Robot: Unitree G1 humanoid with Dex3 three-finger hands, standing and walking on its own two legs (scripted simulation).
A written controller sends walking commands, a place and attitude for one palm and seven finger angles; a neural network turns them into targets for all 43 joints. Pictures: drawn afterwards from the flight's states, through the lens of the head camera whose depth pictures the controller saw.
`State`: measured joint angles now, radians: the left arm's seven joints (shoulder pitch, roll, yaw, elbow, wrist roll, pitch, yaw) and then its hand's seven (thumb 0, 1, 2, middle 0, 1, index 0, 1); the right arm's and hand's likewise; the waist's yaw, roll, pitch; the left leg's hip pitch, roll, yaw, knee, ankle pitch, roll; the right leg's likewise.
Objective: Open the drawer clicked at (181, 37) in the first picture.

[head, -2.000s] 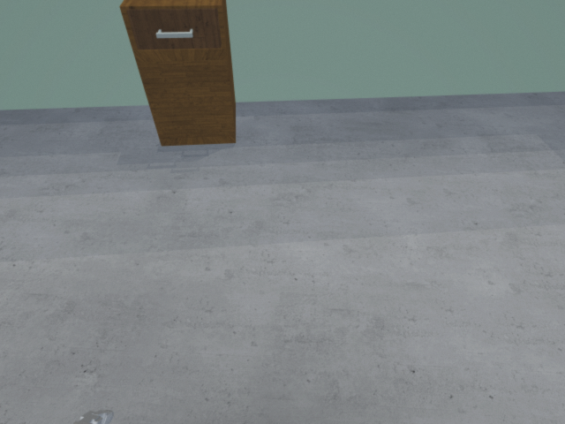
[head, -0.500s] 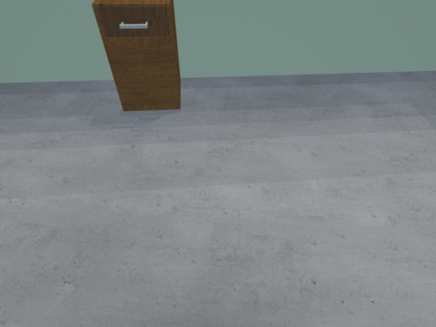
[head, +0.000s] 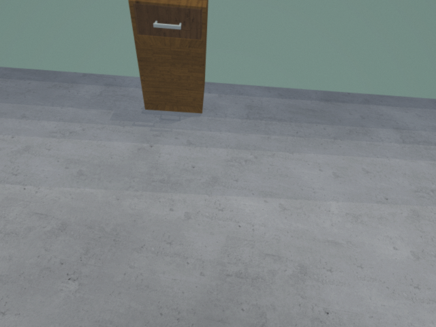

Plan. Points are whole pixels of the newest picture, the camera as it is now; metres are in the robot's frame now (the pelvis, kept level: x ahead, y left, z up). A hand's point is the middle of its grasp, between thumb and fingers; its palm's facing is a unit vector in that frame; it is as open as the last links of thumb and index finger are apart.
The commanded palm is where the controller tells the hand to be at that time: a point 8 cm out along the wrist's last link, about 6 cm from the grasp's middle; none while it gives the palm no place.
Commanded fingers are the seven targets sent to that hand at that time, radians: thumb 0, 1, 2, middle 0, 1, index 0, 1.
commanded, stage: walk to a spot facing it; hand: left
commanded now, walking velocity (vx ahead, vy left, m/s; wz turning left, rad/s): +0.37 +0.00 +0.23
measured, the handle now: (167, 24) +1.67 +0.37 -0.12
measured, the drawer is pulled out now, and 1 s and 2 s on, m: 0.00 0.00 0.00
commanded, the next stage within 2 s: turn to face it in 1.74 s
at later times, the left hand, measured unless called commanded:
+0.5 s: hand (157, 260) +0.30 +0.15 -0.16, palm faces +0.12 -0.98 -0.19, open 7.3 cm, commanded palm none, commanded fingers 0.00 0.90 0.90 -0.20 -0.30 -0.20 -0.30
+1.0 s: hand (137, 240) +0.35 +0.22 -0.17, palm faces +0.24 -0.96 -0.15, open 7.3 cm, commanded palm none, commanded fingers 0.00 0.90 0.90 -0.20 -0.30 -0.20 -0.30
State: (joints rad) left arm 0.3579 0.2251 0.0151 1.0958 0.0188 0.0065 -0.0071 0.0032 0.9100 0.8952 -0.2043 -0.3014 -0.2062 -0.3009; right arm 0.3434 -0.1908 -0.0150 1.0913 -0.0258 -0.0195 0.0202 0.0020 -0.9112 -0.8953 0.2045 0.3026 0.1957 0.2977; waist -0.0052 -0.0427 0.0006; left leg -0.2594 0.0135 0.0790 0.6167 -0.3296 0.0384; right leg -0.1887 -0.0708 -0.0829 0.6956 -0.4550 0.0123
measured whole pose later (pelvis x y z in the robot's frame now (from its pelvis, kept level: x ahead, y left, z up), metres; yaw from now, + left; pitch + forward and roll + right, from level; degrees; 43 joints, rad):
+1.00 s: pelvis +0.41 +0.05 +0.01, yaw +10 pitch -2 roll -1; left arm 0.33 0.19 0.05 1.11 0.03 -0.01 -0.02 0.01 0.92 0.90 -0.20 -0.30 -0.20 -0.30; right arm 0.21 -0.15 -0.06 1.02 -0.02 -0.08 -0.01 -0.02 -0.96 -0.89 0.21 0.30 0.20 0.30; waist 0.02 -0.04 0.05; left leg -0.21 0.03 0.19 0.46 -0.23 0.06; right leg -0.47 -0.13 -0.08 1.14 -0.32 0.02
